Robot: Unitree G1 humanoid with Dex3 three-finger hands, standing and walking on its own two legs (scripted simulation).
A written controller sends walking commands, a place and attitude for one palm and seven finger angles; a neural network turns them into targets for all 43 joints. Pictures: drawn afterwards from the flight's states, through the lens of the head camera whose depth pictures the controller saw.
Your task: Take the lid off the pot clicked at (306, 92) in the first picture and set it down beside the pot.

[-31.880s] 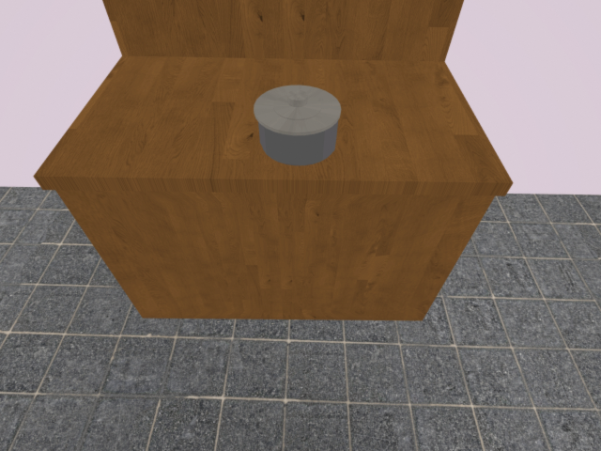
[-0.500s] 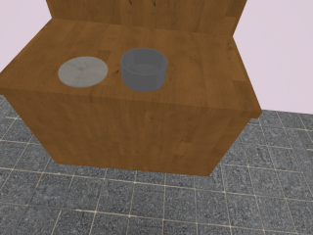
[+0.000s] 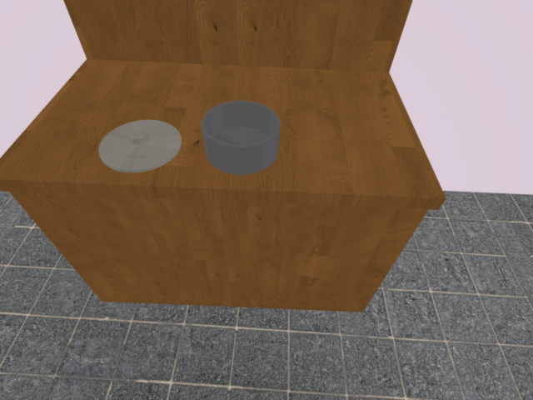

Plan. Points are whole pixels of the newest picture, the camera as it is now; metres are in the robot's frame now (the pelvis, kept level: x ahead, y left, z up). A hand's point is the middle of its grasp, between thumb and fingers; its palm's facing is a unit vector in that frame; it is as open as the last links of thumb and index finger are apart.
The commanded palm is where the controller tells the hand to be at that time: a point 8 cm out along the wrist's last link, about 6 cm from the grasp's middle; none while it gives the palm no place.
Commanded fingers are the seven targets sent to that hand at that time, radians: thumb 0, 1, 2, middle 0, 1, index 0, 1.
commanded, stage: let the arm hang, fingers relaxed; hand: left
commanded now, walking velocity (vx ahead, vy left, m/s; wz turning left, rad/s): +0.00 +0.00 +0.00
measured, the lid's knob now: (138, 136) +0.67 +0.34 -0.02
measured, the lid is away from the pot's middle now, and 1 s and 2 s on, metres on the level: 0.25 0.25 0.25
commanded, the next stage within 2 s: look to check the result in 0.16 s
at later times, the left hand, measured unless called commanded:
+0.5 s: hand out of the picture +0.00 +0.16 -0.18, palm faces +0.05 -0.98 -0.17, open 7.4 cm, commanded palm none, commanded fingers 0.00 0.90 0.90 -0.20 -0.30 -0.20 -0.30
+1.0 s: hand out of the picture +0.01 +0.16 -0.18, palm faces +0.05 -0.98 -0.19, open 7.4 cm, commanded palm none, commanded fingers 0.00 0.90 0.90 -0.20 -0.30 -0.20 -0.30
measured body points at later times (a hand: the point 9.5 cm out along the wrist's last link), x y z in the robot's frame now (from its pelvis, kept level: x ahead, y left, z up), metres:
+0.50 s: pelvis +0.01 +0.00 +0.00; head +0.04 +0.01 +0.45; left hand +0.00 +0.21 -0.16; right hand -0.01 -0.21 -0.16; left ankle -0.02 +0.10 -0.74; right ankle -0.03 -0.12 -0.74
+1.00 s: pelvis +0.01 +0.00 +0.00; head +0.04 +0.00 +0.45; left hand +0.01 +0.21 -0.16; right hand -0.01 -0.21 -0.16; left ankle -0.02 +0.10 -0.74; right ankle -0.03 -0.12 -0.74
